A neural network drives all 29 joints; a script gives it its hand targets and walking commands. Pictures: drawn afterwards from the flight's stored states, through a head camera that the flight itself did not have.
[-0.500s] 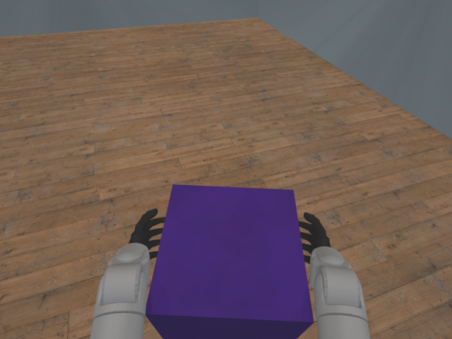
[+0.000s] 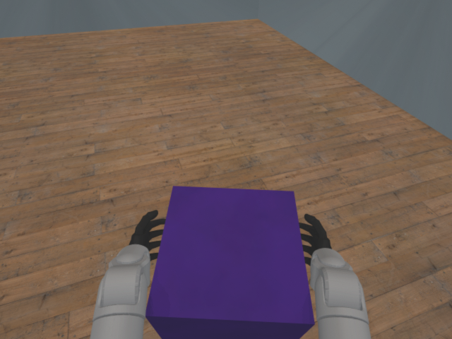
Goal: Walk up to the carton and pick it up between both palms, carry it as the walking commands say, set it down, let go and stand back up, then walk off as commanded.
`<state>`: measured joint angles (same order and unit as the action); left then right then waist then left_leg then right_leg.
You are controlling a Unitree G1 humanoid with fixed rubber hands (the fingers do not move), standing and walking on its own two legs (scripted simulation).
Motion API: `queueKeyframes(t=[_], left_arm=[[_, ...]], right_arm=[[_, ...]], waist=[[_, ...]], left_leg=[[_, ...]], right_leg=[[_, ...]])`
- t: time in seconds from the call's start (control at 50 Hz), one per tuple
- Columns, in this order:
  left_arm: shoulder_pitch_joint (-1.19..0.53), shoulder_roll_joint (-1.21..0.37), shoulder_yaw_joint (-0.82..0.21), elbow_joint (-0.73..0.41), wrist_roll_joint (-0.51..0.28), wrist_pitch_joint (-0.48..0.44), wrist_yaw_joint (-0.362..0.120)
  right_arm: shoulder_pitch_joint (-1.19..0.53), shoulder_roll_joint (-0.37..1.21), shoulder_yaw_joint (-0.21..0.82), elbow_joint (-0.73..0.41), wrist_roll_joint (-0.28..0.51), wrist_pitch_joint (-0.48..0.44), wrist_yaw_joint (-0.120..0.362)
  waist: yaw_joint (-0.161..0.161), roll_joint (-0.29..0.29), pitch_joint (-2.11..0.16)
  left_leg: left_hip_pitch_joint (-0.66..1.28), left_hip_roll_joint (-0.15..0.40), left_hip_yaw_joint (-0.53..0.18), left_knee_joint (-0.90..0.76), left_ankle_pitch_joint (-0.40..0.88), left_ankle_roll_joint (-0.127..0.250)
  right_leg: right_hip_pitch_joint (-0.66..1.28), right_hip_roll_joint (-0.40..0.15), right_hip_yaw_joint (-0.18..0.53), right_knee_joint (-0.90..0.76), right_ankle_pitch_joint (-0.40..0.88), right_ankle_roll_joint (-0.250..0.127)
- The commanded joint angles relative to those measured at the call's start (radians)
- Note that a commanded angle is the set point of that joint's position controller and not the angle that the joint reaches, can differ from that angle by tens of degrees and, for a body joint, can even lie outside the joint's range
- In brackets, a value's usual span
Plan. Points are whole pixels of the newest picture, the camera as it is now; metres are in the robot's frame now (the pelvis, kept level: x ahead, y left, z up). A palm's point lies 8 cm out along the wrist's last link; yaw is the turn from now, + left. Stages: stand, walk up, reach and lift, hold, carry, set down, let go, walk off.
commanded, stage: carry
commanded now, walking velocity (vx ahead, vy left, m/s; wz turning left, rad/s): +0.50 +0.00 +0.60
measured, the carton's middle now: (229, 273) +0.28 +0.00 -0.04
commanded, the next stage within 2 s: none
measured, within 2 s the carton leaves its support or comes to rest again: neither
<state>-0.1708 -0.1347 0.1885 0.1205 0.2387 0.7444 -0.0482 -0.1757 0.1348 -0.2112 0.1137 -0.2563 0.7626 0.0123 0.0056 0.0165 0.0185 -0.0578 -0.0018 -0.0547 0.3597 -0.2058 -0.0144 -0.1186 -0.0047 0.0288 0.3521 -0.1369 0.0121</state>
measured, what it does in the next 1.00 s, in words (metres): walks ahead, turning left: right foot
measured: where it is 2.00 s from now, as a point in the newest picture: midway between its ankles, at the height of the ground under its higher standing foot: (122, 244)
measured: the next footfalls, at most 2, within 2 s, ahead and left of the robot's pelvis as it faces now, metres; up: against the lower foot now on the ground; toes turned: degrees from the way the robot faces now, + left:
right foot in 0.58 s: +0.29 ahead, -0.03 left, +0.00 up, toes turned +9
left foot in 1.04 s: +0.50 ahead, +0.31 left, +0.00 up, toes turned +42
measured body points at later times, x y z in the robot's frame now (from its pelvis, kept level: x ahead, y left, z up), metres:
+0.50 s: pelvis +0.12 +0.04 +0.00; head +0.11 +0.05 +0.45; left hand +0.34 +0.26 +0.08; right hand +0.42 -0.06 +0.08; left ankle +0.01 +0.12 -0.75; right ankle +0.20 -0.07 -0.72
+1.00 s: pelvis +0.37 +0.14 -0.02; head +0.40 +0.13 +0.43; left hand +0.51 +0.42 +0.06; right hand +0.69 +0.15 +0.05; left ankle +0.44 +0.30 -0.72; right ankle +0.26 -0.04 -0.74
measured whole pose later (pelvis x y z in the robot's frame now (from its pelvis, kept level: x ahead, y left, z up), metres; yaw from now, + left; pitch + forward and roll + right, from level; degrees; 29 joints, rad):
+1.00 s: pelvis +0.37 +0.14 -0.02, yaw +32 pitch +4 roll +3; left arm -0.06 -0.13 0.13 -0.45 0.06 1.15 0.05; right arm -0.10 0.13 -0.12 -0.44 -0.09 1.17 -0.09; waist 0.02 -0.01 -0.05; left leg -0.58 0.01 0.21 0.58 -0.04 0.07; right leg 0.11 -0.16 -0.40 0.32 -0.44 0.09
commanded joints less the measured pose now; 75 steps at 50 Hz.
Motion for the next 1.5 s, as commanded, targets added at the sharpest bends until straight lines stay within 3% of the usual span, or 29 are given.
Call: queueKeyframes(t=[0.0,0.04,0.1,0.18,0.2,0.22,0.24,0.28,0.34,0.46,0.54,0.56,0.58,0.6,0.62,0.66,0.8,0.9,0.94,0.98,1.02,1.04,1.06,1.08,1.12,1.18,1.38,1.44,1.48], left_arm=[[-0.47,-0.845,-0.584,-0.053,-0.239,-0.022,-0.174],[-0.481,-0.856,-0.603,-0.07,-0.253,-0.015,-0.169],[-0.473,-0.855,-0.645,-0.147,-0.296,0.032,-0.136],[-0.493,-0.844,-0.736,-0.33,-0.368,0.13,-0.1],[-0.492,-0.837,-0.759,-0.366,-0.391,0.167,-0.094],[-0.502,-0.822,-0.776,-0.366,-0.401,0.2,-0.094],[-0.512,-0.806,-0.789,-0.373,-0.416,0.233,-0.096],[-0.473,-0.822,-0.821,-0.459,-0.475,0.297,-0.096],[-0.407,-0.824,-0.834,-0.512,-0.506,0.355,-0.091],[-0.343,-0.785,-0.833,-0.6,-0.5,0.416,-0.084],[-0.3,-0.777,-0.803,-0.596,-0.494,0.441,-0.091],[-0.26,-0.772,-0.79,-0.574,-0.488,0.446,-0.092],[-0.223,-0.749,-0.765,-0.547,-0.461,0.45,-0.093],[-0.195,-0.77,-0.745,-0.5,-0.457,0.447,-0.088],[-0.256,-0.8,-0.766,-0.536,-0.479,0.445,-0.087],[-0.288,-0.834,-0.781,-0.558,-0.489,0.439,-0.095],[-0.325,-0.812,-0.804,-0.593,-0.557,0.426,-0.137],[-0.332,-0.783,-0.801,-0.618,-0.569,0.43,-0.148],[-0.322,-0.771,-0.802,-0.629,-0.566,0.432,-0.145],[-0.306,-0.76,-0.803,-0.639,-0.561,0.435,-0.139],[-0.317,-0.755,-0.81,-0.641,-0.543,0.438,-0.133],[-0.329,-0.763,-0.819,-0.62,-0.529,0.437,-0.132],[-0.297,-0.761,-0.819,-0.599,-0.528,0.439,-0.133],[-0.271,-0.789,-0.827,-0.569,-0.52,0.426,-0.129],[-0.283,-0.862,-0.83,-0.57,-0.523,0.404,-0.126],[-0.302,-0.903,-0.822,-0.617,-0.509,0.364,-0.109],[-0.263,-0.815,-0.879,-0.694,-0.535,0.374,-0.086],[-0.286,-0.774,-0.869,-0.672,-0.545,0.399,-0.094],[-0.257,-0.762,-0.842,-0.621,-0.527,0.415,-0.1]], right_arm=[[-0.519,0.844,0.623,-0.09,0.292,-0.037,0.221],[-0.563,0.837,0.663,-0.122,0.318,-0.019,0.222],[-0.599,0.817,0.718,-0.195,0.381,0.041,0.218],[-0.544,0.815,0.784,-0.292,0.487,0.138,0.208],[-0.499,0.792,0.771,-0.29,0.489,0.168,0.201],[-0.473,0.779,0.748,-0.267,0.478,0.194,0.193],[-0.495,0.772,0.758,-0.315,0.494,0.222,0.185],[-0.465,0.775,0.8,-0.435,0.535,0.278,0.166],[-0.403,0.77,0.799,-0.526,0.545,0.335,0.155],[-0.341,0.743,0.804,-0.607,0.56,0.407,0.158],[-0.362,0.729,0.817,-0.645,0.561,0.43,0.156],[-0.372,0.724,0.817,-0.646,0.56,0.437,0.156],[-0.375,0.727,0.828,-0.639,0.566,0.448,0.159],[-0.402,0.723,0.833,-0.642,0.581,0.454,0.165],[-0.435,0.747,0.836,-0.639,0.604,0.451,0.173],[-0.452,0.787,0.844,-0.629,0.617,0.441,0.179],[-0.363,0.804,0.815,-0.59,0.526,0.407,0.131],[-0.35,0.797,0.815,-0.598,0.514,0.408,0.114],[-0.362,0.792,0.82,-0.6,0.522,0.413,0.116],[-0.363,0.793,0.829,-0.594,0.536,0.418,0.12],[-0.363,0.797,0.845,-0.61,0.558,0.419,0.128],[-0.382,0.797,0.843,-0.608,0.559,0.42,0.133],[-0.361,0.792,0.83,-0.557,0.568,0.415,0.14],[-0.355,0.801,0.831,-0.58,0.562,0.414,0.144],[-0.36,0.861,0.818,-0.573,0.572,0.397,0.159],[-0.371,0.877,0.857,-0.615,0.612,0.367,0.171],[-0.24,0.735,0.818,-0.685,0.544,0.376,0.174],[-0.255,0.721,0.814,-0.665,0.533,0.4,0.168],[-0.261,0.722,0.824,-0.627,0.527,0.42,0.167]], waist=[[0.012,-0.056,-0.301],[0.02,-0.09,-0.255],[0.013,-0.211,-0.245],[-0.022,-0.086,-0.284],[-0.03,0.08,-0.293],[-0.036,0.263,-0.27],[-0.029,0.209,-0.203],[-0.028,0.089,-0.265],[-0.032,0.108,-0.333],[-0.041,0.15,-0.305],[-0.016,0.091,-0.367],[0.01,-0.012,-0.419],[0.031,-0.294,-0.47],[0.017,-0.319,-0.421],[0.014,-0.189,-0.4],[0.019,-0.092,-0.308],[0.014,-0.165,-0.239],[0.01,-0.199,-0.173],[0.012,-0.197,-0.18],[0.01,-0.227,-0.236],[-0.039,-0.186,-0.386],[-0.038,-0.029,-0.392],[-0.028,0.205,-0.492],[-0.031,0.1,-0.503],[-0.02,-0.046,-0.44],[-0.018,0.011,-0.409],[-0.04,0.125,-0.288],[-0.043,0.127,-0.288],[-0.009,0.011,-0.373]], left_leg=[[-0.186,0.071,-0.047,0.045,-0.214,0.029],[-0.354,0.035,-0.034,0.129,-0.413,0.027],[-0.391,0.036,0.079,0.385,-0.241,0.019],[-0.07,-0.006,0.108,0.034,-0.138,0.062],[-0.012,0.113,-0.102,-0.113,-0.277,0.102],[0.059,0.316,-0.484,-0.242,-0.375,0.169],[0.078,0.359,-0.53,-0.236,-0.288,0.221],[0.139,0.301,-0.386,-0.177,-0.073,0.217],[0.182,0.212,-0.217,-0.119,0.2,0.196],[0.116,0.201,-0.217,-0.106,0.253,0.211],[-0.129,0.129,-0.112,0.074,0.177,0.137],[-0.354,0.066,-0.046,0.244,0.072,0.094],[-0.629,-0.04,0.082,0.582,-0.228,0.043],[-0.757,-0.022,0.084,0.755,-0.354,0.042],[-0.75,0.071,0.011,0.773,-0.282,0.05],[-0.723,0.115,0.017,0.698,-0.177,0.035],[-0.664,0.073,0.161,0.493,0.078,0.048],[-0.569,0.028,0.269,0.317,0.163,0.075],[-0.51,-0.02,0.318,0.222,0.193,0.082],[-0.389,-0.093,0.364,0.152,0.171,0.093],[0.026,-0.117,0.309,0.062,0.153,0.151],[0.263,0.117,-0.087,0.093,0.176,0.232],[0.492,0.349,-0.553,-0.019,0.256,0.395],[0.49,0.333,-0.518,-0.023,0.402,0.377],[0.312,0.286,-0.324,0.003,0.605,0.304],[0.138,0.22,-0.157,-0.081,0.498,0.245],[0.113,0.129,-0.067,-0.063,0.563,0.198],[0.037,0.123,-0.073,0.008,0.483,0.166],[-0.171,0.06,0.001,0.264,0.346,0.119]], right_leg=[[-0.004,-0.121,0.059,0.006,-0.294,-0.038],[0.002,-0.166,0.135,-0.065,-0.584,-0.064],[-0.043,-0.335,0.247,-0.222,-0.608,-0.134],[-0.225,-0.199,-0.03,-0.032,-0.513,-0.049],[-0.32,-0.119,-0.141,0.178,-0.45,0.002],[-0.511,-0.027,-0.193,0.423,-0.368,0.061],[-0.638,-0.057,-0.101,0.523,-0.331,0.054],[-0.669,-0.091,-0.053,0.577,-0.249,0.044],[-0.598,-0.058,-0.103,0.483,-0.2,0.053],[-0.481,-0.013,-0.162,0.236,-0.151,0.042],[-0.044,-0.007,-0.204,0.002,-0.032,0.013],[0.235,-0.104,-0.092,-0.006,-0.084,-0.01],[0.433,-0.438,0.309,-0.116,-0.294,-0.094],[0.379,-0.59,0.525,-0.152,-0.273,-0.182],[0.307,-0.554,0.434,-0.143,-0.3,-0.206],[0.179,-0.458,0.199,-0.191,-0.248,-0.162],[0.2,-0.34,-0.188,-0.185,0.128,-0.089],[0.22,-0.304,-0.336,-0.121,0.354,-0.06],[0.276,-0.298,-0.387,-0.031,0.656,-0.046],[0.313,-0.294,-0.414,0.134,0.909,-0.018],[0.105,-0.255,-0.428,0.521,0.757,0.028],[-0.257,-0.185,-0.334,0.754,0.188,0.058],[-0.581,-0.027,-0.243,1.047,-0.386,0.093],[-0.665,-0.089,-0.075,1.105,-0.385,0.074],[-0.615,-0.162,-0.031,0.972,-0.279,0.075],[-0.482,-0.155,-0.091,0.736,-0.222,0.102],[-0.435,-0.056,-0.182,0.224,0.091,0.062],[-0.281,-0.046,-0.2,0.12,0.073,0.041],[0.092,-0.071,-0.216,0.036,0.043,0.031]])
